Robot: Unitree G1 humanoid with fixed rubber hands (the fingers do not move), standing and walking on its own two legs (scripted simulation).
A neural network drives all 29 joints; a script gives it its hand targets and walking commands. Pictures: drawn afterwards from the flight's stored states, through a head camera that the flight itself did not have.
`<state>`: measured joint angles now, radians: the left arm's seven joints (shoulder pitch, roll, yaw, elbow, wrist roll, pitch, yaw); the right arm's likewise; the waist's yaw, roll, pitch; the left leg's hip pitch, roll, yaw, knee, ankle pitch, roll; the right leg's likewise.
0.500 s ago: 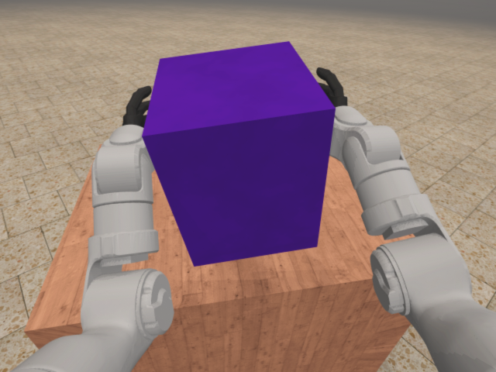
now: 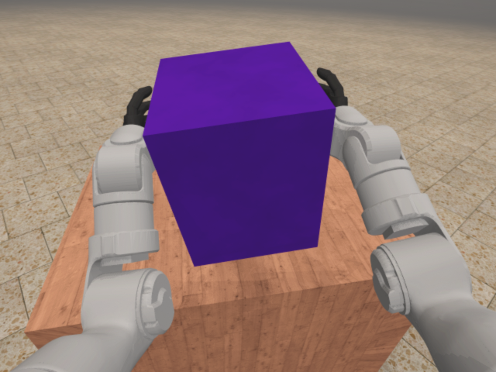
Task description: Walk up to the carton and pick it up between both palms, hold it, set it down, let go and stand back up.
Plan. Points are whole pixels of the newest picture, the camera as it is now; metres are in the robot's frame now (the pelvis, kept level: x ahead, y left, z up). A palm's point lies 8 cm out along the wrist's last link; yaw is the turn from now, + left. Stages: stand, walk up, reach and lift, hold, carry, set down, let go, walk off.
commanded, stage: hold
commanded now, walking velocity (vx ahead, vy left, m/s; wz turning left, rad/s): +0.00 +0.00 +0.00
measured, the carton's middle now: (241, 155) +0.36 +0.00 +0.23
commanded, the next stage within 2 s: none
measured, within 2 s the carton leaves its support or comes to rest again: neither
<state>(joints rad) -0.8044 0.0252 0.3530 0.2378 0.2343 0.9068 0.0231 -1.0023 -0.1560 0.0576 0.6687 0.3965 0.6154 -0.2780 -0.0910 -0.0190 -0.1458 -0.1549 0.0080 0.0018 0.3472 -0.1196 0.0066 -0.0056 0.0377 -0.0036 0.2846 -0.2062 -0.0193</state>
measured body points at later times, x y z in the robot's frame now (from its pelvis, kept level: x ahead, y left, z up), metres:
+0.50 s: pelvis +0.00 +0.00 +0.00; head -0.09 +0.02 +0.44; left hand +0.38 +0.16 +0.26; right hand +0.38 -0.14 +0.29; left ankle +0.05 +0.11 -0.75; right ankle -0.03 -0.11 -0.75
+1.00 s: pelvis +0.00 +0.00 +0.00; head -0.09 +0.02 +0.44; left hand +0.38 +0.16 +0.26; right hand +0.38 -0.14 +0.29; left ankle +0.05 +0.11 -0.75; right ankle -0.03 -0.11 -0.75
